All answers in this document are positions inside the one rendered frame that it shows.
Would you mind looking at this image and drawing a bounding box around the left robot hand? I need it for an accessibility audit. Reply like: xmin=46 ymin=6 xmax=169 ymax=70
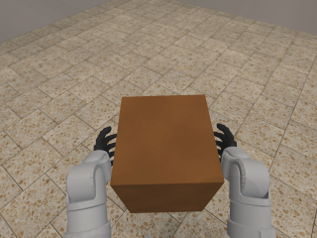
xmin=93 ymin=126 xmax=117 ymax=166

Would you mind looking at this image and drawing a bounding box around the robot right forearm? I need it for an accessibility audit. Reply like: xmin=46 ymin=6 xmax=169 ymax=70
xmin=220 ymin=146 xmax=276 ymax=238

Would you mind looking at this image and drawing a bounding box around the carton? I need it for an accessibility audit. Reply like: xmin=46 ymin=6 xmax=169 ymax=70
xmin=110 ymin=94 xmax=225 ymax=213

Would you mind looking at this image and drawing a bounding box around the robot left forearm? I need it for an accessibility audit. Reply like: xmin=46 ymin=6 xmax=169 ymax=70
xmin=63 ymin=150 xmax=112 ymax=238

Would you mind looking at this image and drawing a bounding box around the right robot hand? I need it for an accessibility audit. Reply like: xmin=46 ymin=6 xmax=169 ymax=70
xmin=213 ymin=123 xmax=237 ymax=163

